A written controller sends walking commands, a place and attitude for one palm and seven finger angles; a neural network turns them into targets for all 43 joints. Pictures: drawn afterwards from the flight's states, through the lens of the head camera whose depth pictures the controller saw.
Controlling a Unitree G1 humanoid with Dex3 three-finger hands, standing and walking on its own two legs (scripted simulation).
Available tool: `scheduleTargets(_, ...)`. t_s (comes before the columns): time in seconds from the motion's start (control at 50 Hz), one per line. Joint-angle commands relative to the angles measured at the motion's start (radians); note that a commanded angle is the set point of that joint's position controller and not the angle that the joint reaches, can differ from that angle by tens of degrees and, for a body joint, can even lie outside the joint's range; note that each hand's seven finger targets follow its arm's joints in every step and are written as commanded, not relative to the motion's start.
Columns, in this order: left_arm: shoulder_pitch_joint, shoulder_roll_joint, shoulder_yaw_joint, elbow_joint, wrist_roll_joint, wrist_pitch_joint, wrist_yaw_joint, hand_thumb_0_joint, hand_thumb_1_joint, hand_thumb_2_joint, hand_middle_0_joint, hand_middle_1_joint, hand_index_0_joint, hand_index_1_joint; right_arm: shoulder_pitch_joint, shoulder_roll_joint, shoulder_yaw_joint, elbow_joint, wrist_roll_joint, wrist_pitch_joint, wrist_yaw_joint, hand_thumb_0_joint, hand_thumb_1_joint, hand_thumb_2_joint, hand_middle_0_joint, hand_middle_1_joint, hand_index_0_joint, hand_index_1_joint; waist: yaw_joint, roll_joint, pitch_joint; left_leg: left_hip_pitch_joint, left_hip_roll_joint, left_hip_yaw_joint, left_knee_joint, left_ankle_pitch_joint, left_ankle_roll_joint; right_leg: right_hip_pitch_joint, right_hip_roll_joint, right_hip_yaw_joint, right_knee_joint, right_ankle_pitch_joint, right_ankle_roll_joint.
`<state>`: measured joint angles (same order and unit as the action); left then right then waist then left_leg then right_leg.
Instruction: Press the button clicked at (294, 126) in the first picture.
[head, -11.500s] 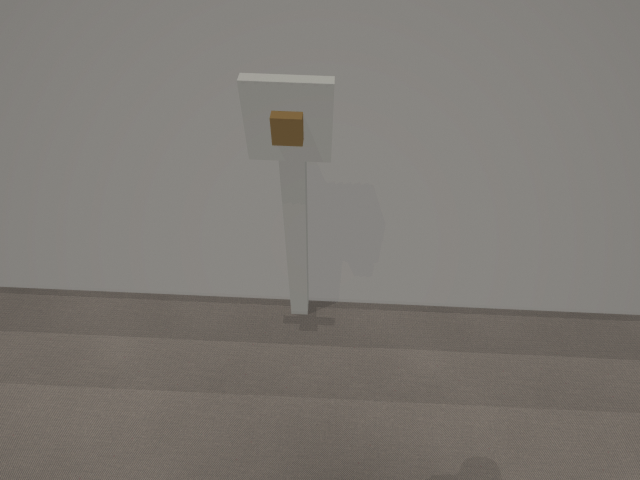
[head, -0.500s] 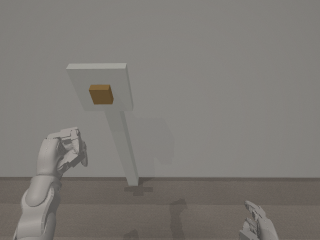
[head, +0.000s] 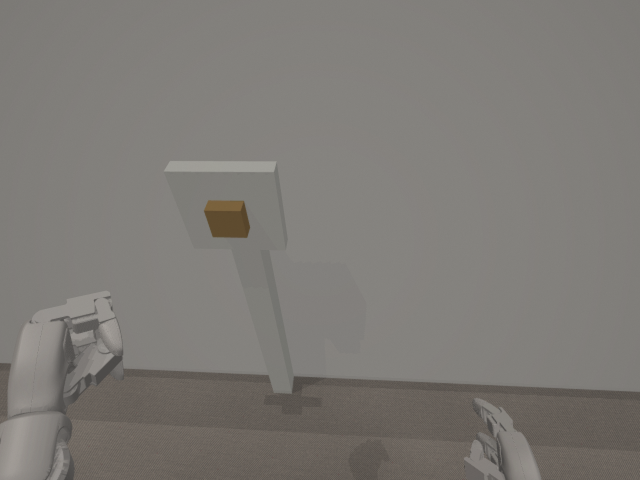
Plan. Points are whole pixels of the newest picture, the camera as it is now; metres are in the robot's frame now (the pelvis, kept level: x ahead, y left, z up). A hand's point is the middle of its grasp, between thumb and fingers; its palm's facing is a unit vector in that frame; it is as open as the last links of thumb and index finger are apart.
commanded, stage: draw the hand back to the body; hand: left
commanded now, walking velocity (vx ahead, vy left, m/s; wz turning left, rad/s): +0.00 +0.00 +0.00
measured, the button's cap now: (228, 218) +0.51 +0.22 +0.04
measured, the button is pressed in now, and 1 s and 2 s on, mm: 0 0 0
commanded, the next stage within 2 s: step back with the hand held close in 0.44 s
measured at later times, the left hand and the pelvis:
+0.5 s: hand (87, 373) +0.17 +0.23 +0.15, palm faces +0.40 -0.83 -0.38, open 3.1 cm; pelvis -0.01 +0.00 +0.00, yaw +0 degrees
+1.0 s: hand (51, 392) +0.15 +0.26 +0.15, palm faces +0.27 -0.82 -0.50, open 3.1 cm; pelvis -0.05 +0.02 +0.00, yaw -1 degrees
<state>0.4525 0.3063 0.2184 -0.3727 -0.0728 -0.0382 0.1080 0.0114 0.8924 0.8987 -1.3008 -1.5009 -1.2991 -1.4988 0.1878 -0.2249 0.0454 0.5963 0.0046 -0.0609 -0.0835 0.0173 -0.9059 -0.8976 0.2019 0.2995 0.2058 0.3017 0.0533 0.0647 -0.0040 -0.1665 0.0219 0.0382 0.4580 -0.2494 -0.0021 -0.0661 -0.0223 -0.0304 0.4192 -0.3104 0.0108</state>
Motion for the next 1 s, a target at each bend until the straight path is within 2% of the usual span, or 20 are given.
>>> scheduleTargets(0.0,-0.029,0.177,0.138,-0.282,-0.002,-0.069,0.007,0.0,0.9,0.9,-1.3,-1.5,-1.3,-1.5,-0.137,-0.096,-0.048,-0.174,-0.001,-0.062,-0.005,0.0,-0.9,-0.9,0.2,0.3,0.2,0.3,0.008,-0.037,-0.102,0.13,-0.004,-0.005,-0.046,0.311,0.032,-0.051,0.025,-0.013,-0.06,0.369,-0.017)
scheduleTargets(0.14,0.052,0.197,0.193,-0.372,0.003,-0.091,0.009,0.0,0.9,0.9,-1.3,-1.5,-1.3,-1.5,-0.137,-0.088,-0.053,-0.17,-0.003,-0.083,-0.005,0.0,-0.9,-0.9,0.2,0.3,0.2,0.3,0.019,0.006,-0.079,0.139,-0.004,-0.004,-0.045,0.311,0.027,-0.062,0.031,-0.014,-0.076,0.357,-0.017)
scheduleTargets(0.18,0.073,0.157,0.164,-0.312,0.002,-0.083,0.003,0.0,0.9,0.9,-1.3,-1.5,-1.3,-1.5,-0.137,-0.091,-0.057,-0.16,-0.003,-0.085,-0.006,0.0,-0.9,-0.9,0.2,0.3,0.2,0.3,0.012,-0.05,-0.026,0.126,-0.001,-0.001,-0.051,0.284,0.03,-0.089,0.037,-0.014,-0.096,0.34,-0.013)
scheduleTargets(0.26,0.031,0.145,0.153,-0.274,0.004,-0.081,0.002,0.0,0.9,0.9,-1.3,-1.5,-1.3,-1.5,-0.128,-0.097,-0.059,-0.157,-0.004,-0.073,-0.011,0.0,-0.9,-0.9,0.2,0.3,0.2,0.3,0.004,-0.055,-0.002,0.125,-0.002,-0.001,-0.07,0.219,0.033,-0.101,0.033,-0.013,-0.103,0.272,-0.009)
scheduleTargets(0.28,0.028,0.156,0.162,-0.271,0.003,-0.081,0.003,0.0,0.9,0.9,-1.3,-1.5,-1.3,-1.5,-0.133,-0.099,-0.062,-0.155,-0.007,-0.076,-0.014,0.0,-0.9,-0.9,0.2,0.3,0.2,0.3,0.007,-0.085,0.004,0.125,-0.002,-0.001,-0.072,0.209,0.035,-0.106,0.036,-0.012,-0.119,0.263,-0.008)
scheduleTargets(0.34,0.002,0.174,0.173,-0.315,0.006,-0.091,0.008,0.0,0.9,0.9,-1.3,-1.5,-1.3,-1.5,-0.139,-0.094,-0.058,-0.159,-0.01,-0.08,-0.019,0.0,-0.9,-0.9,0.2,0.3,0.2,0.3,0.015,-0.037,-0.05,0.141,-0.009,0.0,-0.069,0.213,0.037,-0.077,0.029,-0.003,-0.109,0.271,-0.01)
scheduleTargets(0.42,0.002,0.181,0.173,-0.345,0.009,-0.099,0.014,0.0,0.9,0.9,-1.3,-1.5,-1.3,-1.5,-0.146,-0.087,-0.052,-0.155,-0.011,-0.096,-0.021,0.0,-0.9,-0.9,0.2,0.3,0.2,0.3,0.019,0.022,-0.04,0.14,-0.012,-0.001,-0.068,0.203,0.032,-0.076,0.027,0.0,-0.117,0.259,-0.016)
scheduleTargets(0.48,0.022,0.191,0.187,-0.339,0.01,-0.098,0.015,0.0,0.9,0.9,-1.3,-1.5,-1.3,-1.5,-0.149,-0.09,-0.056,-0.149,-0.013,-0.106,-0.021,0.0,-0.9,-0.9,0.2,0.3,0.2,0.3,0.023,-0.003,-0.037,0.144,-0.011,0.0,-0.07,0.213,0.03,-0.077,0.034,0.001,-0.131,0.271,-0.016)
scheduleTargets(0.54,-0.013,0.171,0.174,-0.29,0.004,-0.094,0.013,0.0,0.9,0.9,-1.3,-1.5,-1.3,-1.5,-0.139,-0.09,-0.054,-0.141,-0.012,-0.096,-0.021,0.0,-0.9,-0.9,0.2,0.3,0.2,0.3,0.01,-0.036,-0.008,0.132,-0.009,0.0,-0.08,0.192,0.029,-0.086,0.032,-0.002,-0.129,0.25,-0.012)
scheduleTargets(0.56,-0.115,0.29,0.302,-0.376,0.013,-0.132,0.019,0.0,0.9,0.9,-1.3,-1.5,-1.3,-1.5,-0.124,-0.114,-0.059,-0.178,-0.011,-0.062,-0.01,0.0,-0.9,-0.9,0.2,0.3,0.2,0.3,-0.029,-0.053,0.066,0.056,0.008,-0.006,-0.039,0.147,0.045,-0.191,-0.012,0.081,-0.184,0.288,-0.008)
scheduleTargets(0.58,-0.1,0.285,0.305,-0.332,0.015,-0.146,0.015,0.0,0.9,0.9,-1.3,-1.5,-1.3,-1.5,-0.125,-0.103,-0.059,-0.166,-0.01,-0.047,-0.01,0.0,-0.9,-0.9,0.2,0.3,0.2,0.3,-0.031,-0.077,0.069,0.039,0.002,-0.017,-0.024,0.118,0.041,-0.194,-0.03,0.084,-0.192,0.284,-0.011)
scheduleTargets(0.6,0.002,0.205,0.23,-0.261,0.017,-0.138,0.006,0.0,0.9,0.9,-1.3,-1.5,-1.3,-1.5,-0.137,-0.102,-0.061,-0.158,-0.012,-0.033,-0.008,0.0,-0.9,-0.9,0.2,0.3,0.2,0.3,-0.038,-0.084,0.064,0.05,0.006,-0.014,-0.019,0.14,0.042,-0.206,-0.037,0.077,-0.184,0.304,-0.01)
scheduleTargets(0.62,0.045,0.177,0.204,-0.247,0.02,-0.136,0.002,0.0,0.9,0.9,-1.3,-1.5,-1.3,-1.5,-0.127,-0.106,-0.064,-0.166,-0.014,-0.02,-0.002,0.0,-0.9,-0.9,0.2,0.3,0.2,0.3,-0.039,-0.095,0.039,0.046,0.012,-0.013,-0.026,0.167,0.039,-0.19,-0.035,0.062,-0.17,0.311,-0.005)
scheduleTargets(0.66,0.1,0.158,0.187,-0.245,0.018,-0.137,-0.003,0.0,0.9,0.9,-1.3,-1.5,-1.3,-1.5,-0.122,-0.113,-0.073,-0.179,-0.01,0.002,0.005,0.0,-0.9,-0.9,0.2,0.3,0.2,0.3,-0.042,-0.058,-0.019,0.059,0.023,-0.008,-0.036,0.224,0.039,-0.167,-0.031,0.047,-0.14,0.335,0.002)
scheduleTargets(0.68,0.112,0.157,0.185,-0.266,0.018,-0.14,-0.004,0.0,0.9,0.9,-1.3,-1.5,-1.3,-1.5,-0.13,-0.118,-0.077,-0.187,-0.009,0.008,0.003,0.0,-0.9,-0.9,0.2,0.3,0.2,0.3,-0.041,-0.035,-0.041,0.066,0.025,-0.002,-0.041,0.254,0.038,-0.158,-0.026,0.039,-0.127,0.352,0.006)
scheduleTargets(0.74,0.153,0.205,0.227,-0.337,0.016,-0.147,0.004,0.0,0.9,0.9,-1.3,-1.5,-1.3,-1.5,-0.124,-0.114,-0.085,-0.213,-0.004,0.036,0.006,0.0,-0.9,-0.9,0.2,0.3,0.2,0.3,-0.039,-0.074,-0.136,0.071,0.038,-0.01,-0.037,0.356,0.041,-0.11,-0.016,0.022,-0.074,0.414,0.013)
scheduleTargets(0.78,0.164,0.253,0.271,-0.393,0.013,-0.154,0.011,0.0,0.9,0.9,-1.3,-1.5,-1.3,-1.5,-0.136,-0.113,-0.088,-0.226,-0.003,0.045,0.001,0.0,-0.9,-0.9,0.2,0.3,0.2,0.3,-0.033,-0.07,-0.178,0.069,0.039,-0.012,-0.028,0.399,0.04,-0.091,-0.013,0.021,-0.045,0.45,0.014)
scheduleTargets(0.82,0.196,0.258,0.283,-0.423,0.009,-0.16,0.018,0.0,0.9,0.9,-1.3,-1.5,-1.3,-1.5,-0.13,-0.104,-0.09,-0.243,0.003,0.051,0.001,0.0,-0.9,-0.9,0.2,0.3,0.2,0.3,-0.033,-0.062,-0.197,0.049,0.046,-0.013,-0.017,0.428,0.041,-0.078,-0.013,0.021,-0.013,0.478,0.014)
scheduleTargets(0.88,0.209,0.279,0.306,-0.467,0.006,-0.168,0.028,0.0,0.9,0.9,-1.3,-1.5,-1.3,-1.5,-0.13,-0.115,-0.095,-0.249,0.002,0.049,-0.001,0.0,-0.9,-0.9,0.2,0.3,0.2,0.3,-0.031,0.015,-0.204,0.011,0.051,-0.02,-0.013,0.438,0.04,-0.074,-0.005,0.025,0.019,0.481,0.013)
scheduleTargets(0.98,0.244,0.247,0.296,-0.431,0.007,-0.183,0.034,0.0,0.9,0.9,-1.3,-1.5,-1.3,-1.5,-0.116,-0.121,-0.1,-0.242,0.002,0.027,0.0,0.0,-0.9,-0.9,0.2,0.3,0.2,0.3,-0.036,0.045,-0.159,-0.093,0.081,-0.058,-0.065,0.289,0.049,-0.084,0.02,0.018,0.056,0.323,0.016)
